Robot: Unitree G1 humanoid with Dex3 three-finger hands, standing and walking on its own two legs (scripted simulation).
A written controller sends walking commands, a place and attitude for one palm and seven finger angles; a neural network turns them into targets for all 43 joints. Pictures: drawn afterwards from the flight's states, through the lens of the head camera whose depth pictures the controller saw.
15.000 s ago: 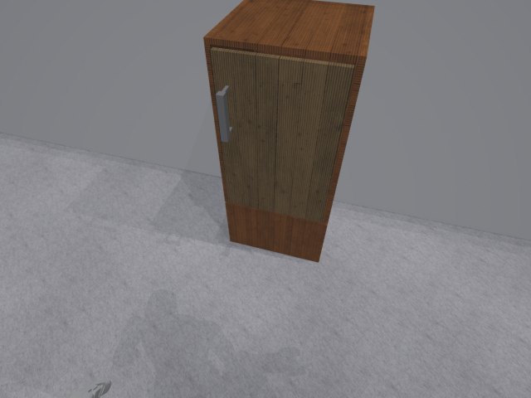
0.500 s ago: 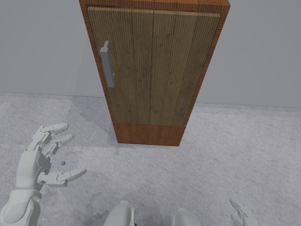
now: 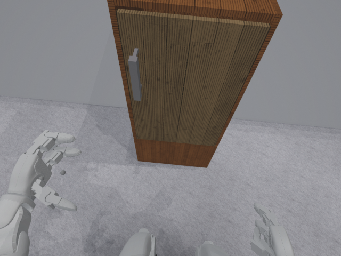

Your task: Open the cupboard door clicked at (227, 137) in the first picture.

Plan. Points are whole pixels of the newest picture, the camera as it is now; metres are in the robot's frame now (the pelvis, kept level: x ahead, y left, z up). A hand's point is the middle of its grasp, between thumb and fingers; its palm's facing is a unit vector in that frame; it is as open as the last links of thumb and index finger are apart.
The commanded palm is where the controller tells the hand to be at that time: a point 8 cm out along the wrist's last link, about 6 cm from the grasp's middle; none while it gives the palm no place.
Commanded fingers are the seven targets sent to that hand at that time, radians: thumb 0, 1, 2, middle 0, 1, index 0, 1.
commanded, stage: raise the hand with hooked fingers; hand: left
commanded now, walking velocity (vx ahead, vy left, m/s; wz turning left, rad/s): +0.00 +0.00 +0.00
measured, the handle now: (136, 75) +0.59 +0.15 +0.03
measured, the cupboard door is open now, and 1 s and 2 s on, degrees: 0 0 0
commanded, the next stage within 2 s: move the hooked fingers beside the handle in 0.64 s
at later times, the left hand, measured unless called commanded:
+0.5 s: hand (63, 162) +0.29 +0.25 +0.06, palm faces +0.00 -1.00 -0.06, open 14.0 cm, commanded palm +0.26 +0.30 +0.05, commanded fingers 0.00 -0.50 0.30 -0.30 -1.20 -0.30 -1.20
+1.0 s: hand (80, 147) +0.33 +0.23 +0.05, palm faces -0.06 -1.00 -0.03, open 14.0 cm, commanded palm +0.31 +0.29 +0.05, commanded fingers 0.00 -0.50 0.30 -0.30 -1.20 -0.30 -1.20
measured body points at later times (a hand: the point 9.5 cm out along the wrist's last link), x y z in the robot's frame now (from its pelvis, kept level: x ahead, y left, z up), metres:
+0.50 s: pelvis +0.00 -0.02 +0.00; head +0.07 +0.00 +0.45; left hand +0.28 +0.30 +0.06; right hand +0.14 -0.28 -0.08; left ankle +0.04 +0.07 -0.66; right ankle +0.01 -0.13 -0.66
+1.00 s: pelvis +0.00 -0.02 -0.01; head +0.08 -0.01 +0.44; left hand +0.33 +0.29 +0.05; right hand +0.15 -0.28 -0.09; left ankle +0.04 +0.07 -0.66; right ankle +0.01 -0.13 -0.66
